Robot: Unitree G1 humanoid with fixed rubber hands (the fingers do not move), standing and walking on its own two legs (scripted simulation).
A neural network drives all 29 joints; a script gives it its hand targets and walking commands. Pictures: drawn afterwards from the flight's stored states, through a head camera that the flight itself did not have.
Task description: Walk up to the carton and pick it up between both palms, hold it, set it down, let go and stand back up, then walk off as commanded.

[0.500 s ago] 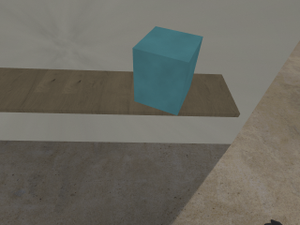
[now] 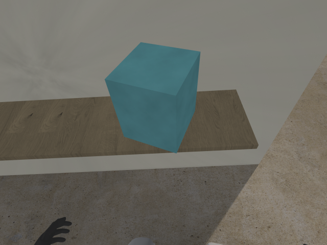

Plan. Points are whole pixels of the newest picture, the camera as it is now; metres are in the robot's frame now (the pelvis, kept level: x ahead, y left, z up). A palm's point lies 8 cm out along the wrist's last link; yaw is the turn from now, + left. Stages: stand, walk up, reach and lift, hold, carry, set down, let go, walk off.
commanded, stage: walk up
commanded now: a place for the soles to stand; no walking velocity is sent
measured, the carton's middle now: (158, 98) +0.55 +0.06 +0.04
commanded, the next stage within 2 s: none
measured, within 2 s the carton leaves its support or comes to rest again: neither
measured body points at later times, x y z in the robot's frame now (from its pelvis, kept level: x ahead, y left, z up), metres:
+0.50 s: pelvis +0.05 +0.00 +0.03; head +0.06 +0.01 +0.48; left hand +0.15 +0.33 -0.08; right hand +0.21 -0.31 -0.07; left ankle +0.07 +0.13 -0.71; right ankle +0.08 -0.13 -0.71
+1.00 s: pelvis +0.05 +0.01 +0.03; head +0.06 +0.01 +0.48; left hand +0.11 +0.33 -0.09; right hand +0.15 -0.30 -0.10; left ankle +0.06 +0.13 -0.70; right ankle +0.07 -0.13 -0.71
